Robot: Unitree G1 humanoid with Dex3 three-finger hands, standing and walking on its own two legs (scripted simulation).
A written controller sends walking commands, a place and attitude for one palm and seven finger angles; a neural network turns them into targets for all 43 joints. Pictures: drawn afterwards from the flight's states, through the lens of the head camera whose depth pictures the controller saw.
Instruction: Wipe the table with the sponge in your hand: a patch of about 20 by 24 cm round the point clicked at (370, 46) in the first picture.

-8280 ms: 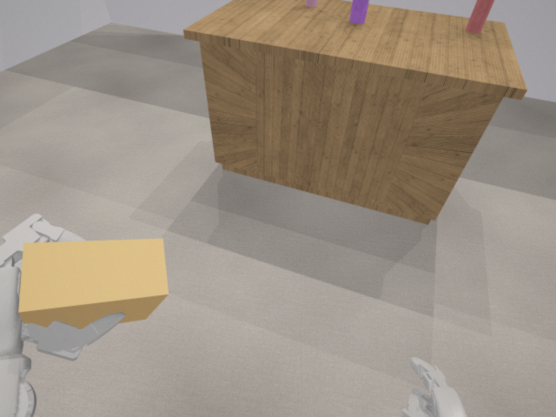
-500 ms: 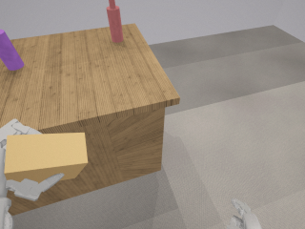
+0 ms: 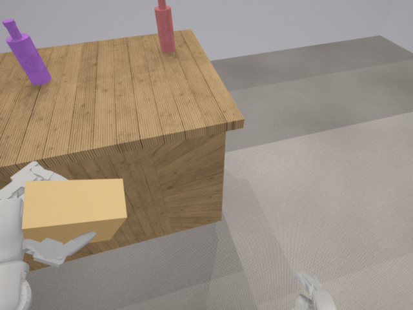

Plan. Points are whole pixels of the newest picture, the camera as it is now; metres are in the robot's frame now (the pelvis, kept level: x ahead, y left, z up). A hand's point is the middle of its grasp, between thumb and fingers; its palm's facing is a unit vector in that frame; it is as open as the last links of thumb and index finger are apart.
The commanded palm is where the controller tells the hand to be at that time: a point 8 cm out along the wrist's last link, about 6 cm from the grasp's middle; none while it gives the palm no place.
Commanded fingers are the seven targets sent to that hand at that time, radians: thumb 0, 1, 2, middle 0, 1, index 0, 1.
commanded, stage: come to a stop and stand still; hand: left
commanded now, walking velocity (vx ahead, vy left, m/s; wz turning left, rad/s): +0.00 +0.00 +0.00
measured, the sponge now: (89, 214) +0.23 +0.20 +0.13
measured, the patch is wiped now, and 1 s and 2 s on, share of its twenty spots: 0.00 0.00 0.00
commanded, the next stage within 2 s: look again from close up in 1.40 s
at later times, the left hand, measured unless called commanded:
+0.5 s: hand (15, 288) +0.12 +0.25 +0.14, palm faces +0.47 -0.78 -0.42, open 10.1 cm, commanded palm +0.08 +0.28 +0.18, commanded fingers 0.00 0.10 1.30 -1.20 -1.60 -1.20 -1.60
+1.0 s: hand out of the picture +0.12 +0.28 +0.15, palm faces +0.48 -0.80 -0.37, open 10.0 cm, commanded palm +0.07 +0.31 +0.18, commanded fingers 0.00 0.10 1.30 -1.20 -1.60 -1.20 -1.60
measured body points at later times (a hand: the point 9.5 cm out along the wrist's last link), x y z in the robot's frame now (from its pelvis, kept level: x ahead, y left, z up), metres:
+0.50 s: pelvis -0.06 -0.01 +0.00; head -0.07 -0.04 +0.45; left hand +0.09 +0.29 +0.16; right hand +0.10 -0.23 -0.11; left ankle -0.07 +0.12 -0.69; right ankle +0.02 -0.06 -0.74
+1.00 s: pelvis -0.07 +0.02 +0.00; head -0.07 +0.02 +0.45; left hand +0.09 +0.32 +0.17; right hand +0.10 -0.19 -0.10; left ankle -0.12 +0.10 -0.74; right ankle +0.02 -0.06 -0.74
